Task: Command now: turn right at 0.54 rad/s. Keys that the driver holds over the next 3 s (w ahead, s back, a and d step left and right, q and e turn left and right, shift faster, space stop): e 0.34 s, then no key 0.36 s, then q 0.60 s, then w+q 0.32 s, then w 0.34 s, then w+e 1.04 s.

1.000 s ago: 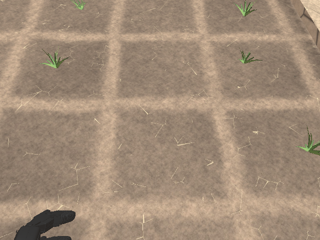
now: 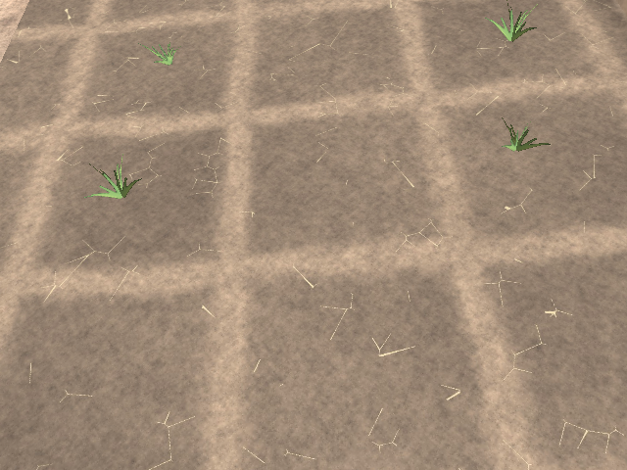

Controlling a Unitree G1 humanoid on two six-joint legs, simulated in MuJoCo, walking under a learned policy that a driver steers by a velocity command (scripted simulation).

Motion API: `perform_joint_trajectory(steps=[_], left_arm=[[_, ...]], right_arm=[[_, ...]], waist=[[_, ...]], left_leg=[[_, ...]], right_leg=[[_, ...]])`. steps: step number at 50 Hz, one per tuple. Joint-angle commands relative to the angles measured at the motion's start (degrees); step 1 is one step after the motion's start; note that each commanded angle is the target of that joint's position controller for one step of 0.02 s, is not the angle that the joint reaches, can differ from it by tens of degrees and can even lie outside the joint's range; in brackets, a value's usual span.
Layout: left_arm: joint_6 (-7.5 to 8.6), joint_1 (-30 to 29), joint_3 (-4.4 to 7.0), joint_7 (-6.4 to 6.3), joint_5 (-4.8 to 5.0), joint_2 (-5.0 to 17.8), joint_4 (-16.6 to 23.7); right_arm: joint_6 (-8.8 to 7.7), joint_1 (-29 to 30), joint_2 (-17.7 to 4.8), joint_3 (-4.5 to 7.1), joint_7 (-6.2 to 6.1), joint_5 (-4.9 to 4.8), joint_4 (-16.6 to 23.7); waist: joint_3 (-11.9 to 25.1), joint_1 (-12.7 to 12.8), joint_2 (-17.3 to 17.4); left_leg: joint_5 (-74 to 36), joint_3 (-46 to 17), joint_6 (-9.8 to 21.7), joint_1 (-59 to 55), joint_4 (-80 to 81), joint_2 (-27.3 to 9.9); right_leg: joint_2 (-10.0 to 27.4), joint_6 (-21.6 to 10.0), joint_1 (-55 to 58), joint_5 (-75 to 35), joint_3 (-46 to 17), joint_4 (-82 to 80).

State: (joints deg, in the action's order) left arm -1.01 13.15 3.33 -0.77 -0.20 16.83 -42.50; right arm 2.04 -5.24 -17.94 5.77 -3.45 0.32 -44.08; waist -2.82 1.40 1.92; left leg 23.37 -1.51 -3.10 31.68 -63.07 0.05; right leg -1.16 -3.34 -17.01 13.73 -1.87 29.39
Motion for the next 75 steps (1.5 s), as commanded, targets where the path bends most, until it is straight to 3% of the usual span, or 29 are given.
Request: perform_joint_trajectory(steps=[1,12,16,17,18,19,20,22,23,29,31,34,35,36,37,38,41,45,47,51,56,57,58,59,60,62,65,69,75], left_arm=[[0.89,-2.41,2.04,-1.22,0.37,8.92,4.84],[-0.9,-3.59,3.4,-0.98,0.82,11.39,6.85],[-1.73,-6.85,3.21,-1.22,2.01,10.68,8.07],[-1.77,-5.68,2.74,-1.37,1.85,8.92,8.34],[-1.63,-1.27,1.77,-1.12,0.69,5.22,7.64],[-1.03,-2.26,3.03,-1.19,1.09,8.94,9.13],[-0.77,-0.74,4.13,-1.3,0.43,12.64,7.66],[-1.56,0.09,4.33,-1.57,0.72,11.13,5.08],[-1.91,-0.17,3.91,-1.62,0.63,9.8,5.07],[-1.48,-4.77,1.11,-1.04,0.63,4.07,6.67],[-1.32,-4.85,1.11,-0.86,0.89,4.87,6.35],[-1.15,-0.77,1.4,-0.59,0.49,5.67,3.96],[-1.18,-0.54,1.68,-0.97,0.08,8.16,4.42],[-1.44,-1.39,2.14,-1.42,-0.68,11.47,4.47],[-1.06,-3.15,0.78,-0.66,-1.2,6.24,4.06],[-0.53,-4.38,0.44,-0.08,-1.32,4.54,4.33],[0.35,-2.39,1.72,-0.64,-1.05,8.69,3.24],[-0.05,-1.2,2.4,-2.13,-0.77,9.31,3.64],[0.42,-2.1,2.25,-2.48,-1.1,8.72,4.32],[0.63,-8.01,2.71,-2.17,0.03,8.87,4.64],[-0.26,-7.54,3.21,-2.02,1.83,9.78,3.13],[-0.08,-3.42,2.81,-1.66,1.45,7.88,1.56],[0.01,-3.17,1.36,-1.31,-2.09,3.69,3.9],[0.33,-9.16,1.61,-1.75,-1.16,5.11,5.91],[0.17,-10.25,2.25,-2.05,0.28,7.2,5.86],[0.02,-9.12,3.02,-2.78,0.25,8.32,4.14],[0.2,-7.12,3.25,-2.61,0.27,7.63,3.39],[1.43,-9.15,3.13,-1.55,0.59,6.99,3.98],[5.06,-12.61,2.66,0.0,0.77,6.15,4.62]], right_arm=[[-1.41,1.23,-4.15,1.23,-0.1,-0.3,3.52],[-3.56,1.76,-4.4,0.46,1.93,-1.09,3.41],[-4.61,-3.58,-5.12,0.82,2.95,-1.16,1.81],[-4.51,-4.96,-7.57,1.47,2.8,-0.59,1.49],[-3.89,-3.5,-10.68,1.71,2.34,0.28,2.47],[-3.76,-3.35,-11.59,1.7,2.68,2.29,2.54],[-4.02,-1.2,-8.59,0.85,2.71,1.6,3.7],[-3.95,1.93,-5.43,-0.21,2.54,0.12,4.22],[-3.89,1.75,-5.14,-0.51,2.44,-0.51,3.88],[-2.71,-0.7,-6.22,-0.97,2.07,-0.09,1.93],[-2.2,-2.18,-7.91,-0.69,2.36,-0.38,1.15],[-2.28,-3.52,-6.67,-1.51,2.68,-1.56,-0.4],[-3.06,-5.34,-5.38,-2.16,2.97,-0.69,-0.84],[-4.09,-7.67,-2.39,-3.17,3.68,1.05,-0.81],[-4.14,-6.0,-1.78,-3.58,3.72,0.99,-1.56],[-3.86,-2.93,-3.83,-3.25,3.72,0.68,-1.6],[-2.72,-0.75,-6.23,-2.52,2.82,-0.8,-1.03],[-1.67,-1.77,-5.81,-1.76,2.63,-1.42,-0.44],[-0.81,-2.14,-6.08,-0.82,2.88,-1.95,-0.09],[0.33,-3.31,-3.91,-1.33,3.49,-1.59,0.3],[0.38,-7.79,-5.64,-0.47,5.41,-1.74,1.22],[0.26,-9.28,-8.08,0.51,4.83,-1.3,1.18],[-0.02,-10.33,-16.89,2.52,3.55,-1.15,2.73],[-1.44,-11.46,-16.39,1.72,4.36,1.32,4.09],[-2.8,-9.71,-14.74,1.32,4.77,1.54,4.47],[-3.51,-4.99,-11.32,0.59,3.98,-0.72,4.76],[-2.87,-4.36,-9.4,-0.28,2.71,-1.03,5.62],[-2.97,-7.64,-9.12,-0.28,1.95,-1.59,5.52],[-3.49,-9.44,-10.67,0.2,1.71,-1.26,5.32]], waist=[[7.42,-1.16,-8.4],[6.8,0.42,-10.9],[8.09,-3.01,-10.35],[9.21,-2.58,-7.03],[10.01,0.87,6.72],[6.95,0.43,14.43],[6.2,0.59,8.25],[4.75,1.23,4.41],[4.07,0.49,4.77],[6.14,-2.37,8.45],[6.08,-3.4,9.3],[5.15,-0.96,6.64],[6.98,-1.78,2.61],[8.57,-4.94,-8.41],[9.06,-3.98,-9.56],[6.38,-2.56,-7.34],[2.39,-1.01,-9.18],[1.7,0.02,-13.65],[1.42,0.12,-11.1],[2.62,-1.68,-8.16],[6.79,-3.48,-8.6],[6.93,-3.19,-2.24],[6.76,-1.42,16.9],[10.7,-5.37,11.78],[8.77,-4.97,5.79],[5.19,-2.63,1.85],[6.3,-1.46,4.13],[4.83,-3.27,5.37],[2.18,-5.02,5.82]], left_leg=[[-4.54,-3.13,-0.87,4.73,-0.33,-0.2],[-2.42,-4.44,-1.69,-6.88,24.4,2.45],[-13.72,-3.18,0.61,-18.04,42.35,2.2],[-19.15,-6.99,2.75,-24.92,44.66,-3.67],[-30.93,-18.09,7.76,-29.84,45.28,-15.54],[-36.67,-28.67,17.55,-25.93,45.97,-22.31],[-34.46,-26.13,19.33,-24.77,45.65,-22.23],[-29.47,-16.39,14.98,-24.5,44.16,-15.03],[-31.26,-15.08,15.1,-25.04,43.81,-14.42],[-34.81,-8.56,15.47,-26.9,42.88,-11.9],[-35.73,-9.32,15.74,-25.96,42.37,-12.49],[-32.17,-8.36,12.02,-22.07,40.01,-10.76],[-26.67,-7.07,8.1,-17.86,38.59,-9.33],[-15.67,-2.32,4.09,-14.47,36.79,-4.3],[-9.42,-1.16,1.61,-20.25,39.37,-3.81],[-12.46,-1.07,0.59,-19.95,38.91,-3.07],[-15.1,-1.26,1.14,-14.26,34.28,-1.75],[3.26,0.93,0.85,-6.83,18.11,-0.73],[13.3,-1.28,0.4,-1.31,2.71,-2.22],[4.53,1.42,-0.74,-5.56,10.66,-3.99],[-10.9,7.06,2.64,-18.87,32.51,0.09],[-20.36,2.35,4.85,-24.95,38.81,-0.36],[-45.03,-21.78,12.83,-34.16,41.31,-16.66],[-45.78,-32.08,23.84,-30.91,43.54,-23.38],[-39.52,-28.3,23.68,-29.84,44.64,-21.48],[-28.6,-21.14,17.43,-28.29,44.37,-15.55],[-30.06,-17.67,15.75,-26.77,45.17,-11.82],[2.04,-22.35,16.33,-29.0,51.52,-10.4],[3.09,-24.94,16.63,-27.38,51.78,-9.65]], right_leg=[[12.75,-8.43,10.53,-17.26,-16.29,-10.77],[10.89,-9.84,8.86,-16.63,-25.73,-8.0],[7.29,-6.17,7.42,-18.57,-27.17,-3.43],[4.44,-3.29,2.48,-9.54,-24.65,0.59],[-3.15,0.25,-4.51,11.79,-14.54,13.09],[-7.45,3.11,-13.56,25.5,-8.8,23.84],[-3.96,4.97,-14.07,22.79,-10.01,32.89],[-3.52,7.04,-14.52,16.39,-9.44,37.48],[-3.62,7.96,-15.48,14.3,-9.59,38.62],[0.52,9.43,-5.27,12.46,-2.31,16.6],[0.49,9.11,-0.91,10.56,0.34,9.11],[0.09,5.76,10.08,-6.48,1.07,-11.72],[4.61,3.83,17.04,-15.86,-4.47,-10.98],[10.82,-0.14,19.15,-25.31,-10.12,-6.92],[11.58,-3.09,11.98,-17.46,-9.29,-6.99],[8.38,-1.9,11.14,-9.82,-7.2,-7.39],[8.19,-0.62,10.42,-8.72,-6.76,-8.18],[17.77,-7.86,10.07,-16.94,-12.31,-10.1],[22.63,-12.21,10.42,-25.88,-13.86,-10.8],[18.45,-9.19,9.73,-27.17,-3.78,-9.31],[16.94,-4.54,9.06,-22.2,1.97,0.03],[13.48,-0.34,4.2,-12.14,6.13,8.37],[5.21,6.69,-13.45,20.46,10.3,27.05],[-0.15,7.22,-17.71,29.23,0.03,37.68],[1.27,6.54,-19.45,25.83,-2.54,41.57],[3.65,5.77,-20.48,15.71,-3.49,38.46],[2.44,7.04,-16.24,8.13,-3.49,36.43],[2.28,7.72,-19.07,2.76,-3.35,24.65],[1.46,8.13,-16.08,-0.35,-3.98,8.98]])
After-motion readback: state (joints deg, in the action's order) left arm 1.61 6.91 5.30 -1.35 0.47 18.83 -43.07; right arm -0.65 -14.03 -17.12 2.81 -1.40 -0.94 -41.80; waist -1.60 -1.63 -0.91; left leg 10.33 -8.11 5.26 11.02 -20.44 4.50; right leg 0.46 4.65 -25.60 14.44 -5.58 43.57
